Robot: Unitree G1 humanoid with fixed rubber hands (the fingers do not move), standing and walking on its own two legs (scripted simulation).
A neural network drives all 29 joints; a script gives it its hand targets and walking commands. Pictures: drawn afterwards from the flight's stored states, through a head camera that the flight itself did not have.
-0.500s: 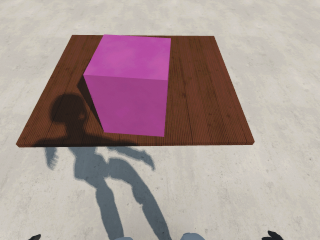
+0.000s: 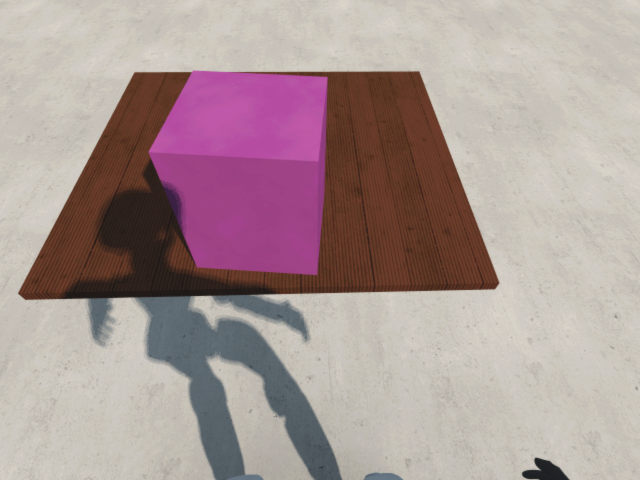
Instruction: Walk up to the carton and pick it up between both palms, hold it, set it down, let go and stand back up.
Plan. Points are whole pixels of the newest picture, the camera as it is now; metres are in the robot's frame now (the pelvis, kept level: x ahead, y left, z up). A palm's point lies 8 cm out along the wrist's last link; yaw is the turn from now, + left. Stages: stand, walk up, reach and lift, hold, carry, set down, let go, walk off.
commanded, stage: walk up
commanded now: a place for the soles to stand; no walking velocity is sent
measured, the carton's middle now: (258, 178) +0.56 +0.11 +0.04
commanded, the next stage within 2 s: none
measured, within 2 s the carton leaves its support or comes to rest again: neither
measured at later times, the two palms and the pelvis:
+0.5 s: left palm out of the picture +0.07 +0.33 -0.09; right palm out of the picture +0.11 -0.31 -0.10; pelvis +0.00 +0.00 +0.00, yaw -1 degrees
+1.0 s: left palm out of the picture +0.05 +0.37 -0.08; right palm out of the picture +0.12 -0.29 -0.10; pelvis +0.00 +0.03 +0.00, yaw +0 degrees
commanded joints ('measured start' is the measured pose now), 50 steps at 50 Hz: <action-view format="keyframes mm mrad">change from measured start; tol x32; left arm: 1 72 337 63 -29 6 -34 18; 50 135 396 118 -33 10 -42 79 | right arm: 1 -76 -196 -102 -101 2 5 1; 50 -48 -256 -154 -201 -69 43 65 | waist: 1 11 -128 -155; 50 12 -157 -91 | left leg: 1 -173 -53 -151 159 -307 13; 9 181 353 -473 -485 18 199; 16 4 174 -144 -187 341 124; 20 -158 -57 -141 146 -290 12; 29 158 372 -469 -461 93 248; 35 34 153 -128 -160 384 104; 39 -143 -57 -136 121 -279 14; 50 -321 30 -217 258 -183 15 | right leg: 1 91 -299 552 -297 335 -307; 7 -260 -103 154 -53 347 -115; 10 -250 -2 -80 248 -232 -47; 15 10 -29 -169 -82 -28 -57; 20 78 -294 546 -311 269 -296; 26 -174 -150 225 -136 394 -148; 30 -215 -10 -91 235 -243 -48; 34 31 -35 -147 -125 24 -58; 39 83 -294 520 -294 355 -297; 50 57 -346 513 -288 30 -297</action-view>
